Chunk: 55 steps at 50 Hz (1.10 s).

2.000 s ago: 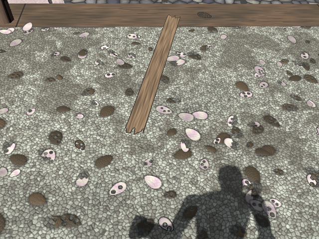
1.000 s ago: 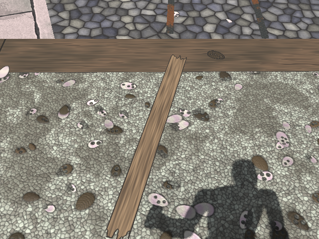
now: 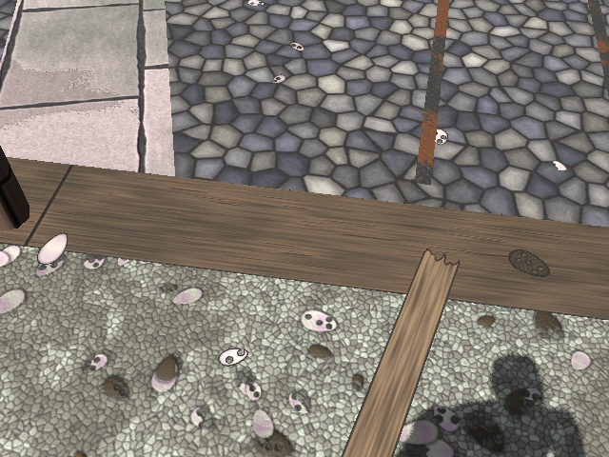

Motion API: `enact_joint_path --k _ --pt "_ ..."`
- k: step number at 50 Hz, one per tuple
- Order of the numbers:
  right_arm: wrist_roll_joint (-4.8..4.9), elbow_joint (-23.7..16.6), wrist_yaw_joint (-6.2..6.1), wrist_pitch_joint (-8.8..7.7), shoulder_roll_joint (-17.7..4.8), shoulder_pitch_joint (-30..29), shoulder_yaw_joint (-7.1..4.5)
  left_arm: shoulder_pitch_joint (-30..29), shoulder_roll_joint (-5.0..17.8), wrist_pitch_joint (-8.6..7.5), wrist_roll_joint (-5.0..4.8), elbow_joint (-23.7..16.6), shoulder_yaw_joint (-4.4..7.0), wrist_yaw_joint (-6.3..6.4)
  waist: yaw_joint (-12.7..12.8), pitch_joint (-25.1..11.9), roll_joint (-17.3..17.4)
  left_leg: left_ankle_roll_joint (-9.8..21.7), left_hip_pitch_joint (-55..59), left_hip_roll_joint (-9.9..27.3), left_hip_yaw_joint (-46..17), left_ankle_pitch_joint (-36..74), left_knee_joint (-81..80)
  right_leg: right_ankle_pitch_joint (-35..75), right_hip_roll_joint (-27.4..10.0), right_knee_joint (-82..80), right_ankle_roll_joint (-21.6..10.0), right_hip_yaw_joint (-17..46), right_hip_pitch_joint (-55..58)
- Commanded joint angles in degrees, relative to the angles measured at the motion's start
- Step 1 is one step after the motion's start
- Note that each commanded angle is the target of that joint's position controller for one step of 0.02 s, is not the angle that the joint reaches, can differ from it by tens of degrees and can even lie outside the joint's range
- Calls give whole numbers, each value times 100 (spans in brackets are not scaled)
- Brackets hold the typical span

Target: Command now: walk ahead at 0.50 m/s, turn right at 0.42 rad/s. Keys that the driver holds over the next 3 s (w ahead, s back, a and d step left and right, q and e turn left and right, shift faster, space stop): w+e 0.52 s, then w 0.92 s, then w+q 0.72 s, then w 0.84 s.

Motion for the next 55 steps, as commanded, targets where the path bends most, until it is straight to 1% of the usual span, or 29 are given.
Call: enact_joint_path --k 1,5,7,9,10,11,12,13,14,15,16,18,21,26,31,33,34,35,36,37,38,39,40,41,42,44,47,51,55 --pt "9 -220 -43 -103 -604 -88 -115 -666 14 -67 13 -518 -67 -77 -16 440 639 424 -330 1501 -277 2254 -566 582 -18 -861 -15 -278 -18" --pt "-10 29 -114 -41 -753 261 -152 -1178 57 -70 38 -783 -97 -127 -126 516 593 344 343 1720 12 3175 -238 266 137 -1649 -304 -682 182" --pt "-27 77 -155 12 -882 216 -176 -1024 135 -64 46 -785 -59 -95 6 322 686 262 657 1762 216 4790 388 -251 430 -1799 -533 -910 610" --pt "-53 97 -185 109 -1060 154 -221 -320 306 -78 58 -616 36 -36 332 -159 800 229 755 1777 349 5993 1725 -871 839 -1915 -817 -1048 1477" --pt "-34 72 -181 159 -1118 118 -232 420 454 -127 93 -396 132 9 664 -586 691 161 356 1720 415 5517 2882 -802 990 -2312 -999 -943 2495" --pt "-29 -80 -157 154 -1034 78 -204 1295 915 -141 160 -177 310 101 1045 -1131 214 -5 -804 1553 445 3792 4575 -1279 266 -2641 -1322 163 3917" --pt "20 -475 -5 113 -331 361 -68 1091 1588 -101 98 -277 476 171 543 -1565 -1200 -370 -3485 286 144 -1727 6747 -1049 -1510 -2999 -2317 3360 5680" --pt "-25 -625 9 44 -848 -462 -165 1291 1468 -29 -101 -293 466 189 914 -1658 -197 -337 -4176 193 -1118 -1583 7132 -1024 -1540 -3628 -2348 4091 5663" --pt "44 -786 35 -44 -786 -817 -134 909 1295 -13 -122 -234 419 243 715 -780 -26 -277 -4449 572 -1235 -901 6784 -636 -1429 -3766 -2116 3136 4957" --pt "47 -740 24 -99 -776 -757 -121 639 983 -31 -136 -238 343 252 449 -327 328 -276 -4111 766 -1188 -541 6197 60 -1185 -3876 -1855 2608 4153" --pt "-24 -690 14 -49 -757 -717 -131 388 820 -70 -145 -262 295 265 215 -75 448 -332 -3752 885 -1202 -472 5808 655 -872 -3936 -1646 2130 3574" --pt "-168 -652 39 176 -668 -472 -117 223 655 -170 -182 -297 224 264 -45 -145 322 -496 -3166 934 -1190 -472 5381 1263 -521 -4049 -1536 1615 3017" --pt "-182 -803 87 338 -542 -747 -94 452 872 -277 -178 -238 274 233 -45 -70 206 -670 -3267 914 -1024 -125 4757 1330 -271 -4188 -1494 1391 2723" --pt "-135 -1202 114 341 -558 -1927 -69 1021 904 -259 -169 -149 290 231 401 130 -39 -760 -3783 810 -1019 981 3380 1053 -121 -4185 -1210 1547 3102" --pt "-88 -1418 179 242 -529 -2587 0 1471 823 -283 -101 -4 227 300 695 147 -104 -543 -3658 593 -902 1337 2383 1772 -295 -3923 -1076 1555 3812" --pt "-79 -1446 185 199 -607 -2529 -14 1432 888 -305 -73 17 221 346 596 173 -156 -360 -3295 513 -940 1135 2046 2065 -466 -3787 -973 1648 3959" --pt "-77 -1385 173 177 -678 -2279 -41 1303 950 -318 -65 3 226 364 442 156 -190 -251 -2885 440 -938 938 1854 2328 -509 -3663 -876 1635 3922" --pt "-71 -1259 140 153 -788 -1881 -93 1181 1019 -337 -59 -6 234 370 249 36 -214 -144 -2307 282 -881 653 1730 2999 -479 -3327 -781 1571 3881" --pt "-69 -1026 84 111 -892 -1183 -157 1105 1054 -349 -52 11 233 352 -80 -284 -82 -24 -1474 109 -779 560 1447 3531 -287 -2534 -686 1389 3835" --pt "-122 -824 12 46 -1081 -368 -229 1087 952 -378 -64 -2 194 318 -456 -789 156 169 -284 467 -1107 563 1296 3013 9 -1381 -578 1136 3328" --pt "-248 -803 -67 23 -1561 401 -325 1375 483 -409 -174 -182 71 291 -560 -1617 942 572 1123 1917 -3009 -326 1146 938 518 404 -398 738 2175" --pt "-198 -644 -7 106 -1827 350 -427 2017 403 -385 -230 -101 73 279 -198 -1761 1996 1178 1544 2756 -5286 -348 332 -2595 1282 1565 -283 495 831" --pt "-44 -727 43 160 -1248 -161 -319 1579 749 -328 -37 -18 114 311 -72 -857 890 1064 778 2489 -4933 -1098 217 -2154 824 1896 -356 762 402" --pt "0 -790 72 152 -879 -594 -232 1078 716 -331 -16 -99 107 255 -34 -260 444 951 26 2212 -4006 -927 111 -1668 629 1705 -346 712 433" --pt "-41 -775 83 134 -702 -793 -178 855 614 -325 -23 -165 79 221 56 -58 396 799 -358 1915 -3385 -396 -34 -1410 449 1432 -329 627 529" --pt "-12 -593 64 60 -597 -690 -126 873 496 -226 57 -141 44 153 199 12 745 658 -717 1554 -2600 621 -183 -1265 283 1092 -219 479 805" --pt "54 -356 94 -64 -693 -322 -153 686 385 -150 77 -173 3 102 239 -6 739 771 -674 1478 -2165 1473 -339 -1039 183 839 -76 243 603" --pt "66 -128 91 -38 -664 22 -145 -366 261 -148 58 -490 -90 58 54 270 682 769 -528 1277 -1705 1706 -613 -287 -76 -192 125 -96 38" --pt "58 73 80 -25 -764 354 -163 -1155 104 -188 -1 -706 -203 47 -153 304 681 662 -445 1185 -1357 2276 -522 295 50 -1462 137 -397 489"
Next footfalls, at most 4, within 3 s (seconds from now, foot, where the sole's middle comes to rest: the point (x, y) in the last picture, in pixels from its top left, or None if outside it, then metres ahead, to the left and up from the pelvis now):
0.22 right None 0.27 -0.10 -0.78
0.74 left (318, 410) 0.61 -0.04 -0.78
1.26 right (431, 343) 0.78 -0.32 -0.78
1.84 left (395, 241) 1.10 -0.27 -0.78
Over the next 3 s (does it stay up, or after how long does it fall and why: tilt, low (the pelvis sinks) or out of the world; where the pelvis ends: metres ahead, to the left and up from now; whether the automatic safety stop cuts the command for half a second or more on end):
stays up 1.61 -0.41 -0.12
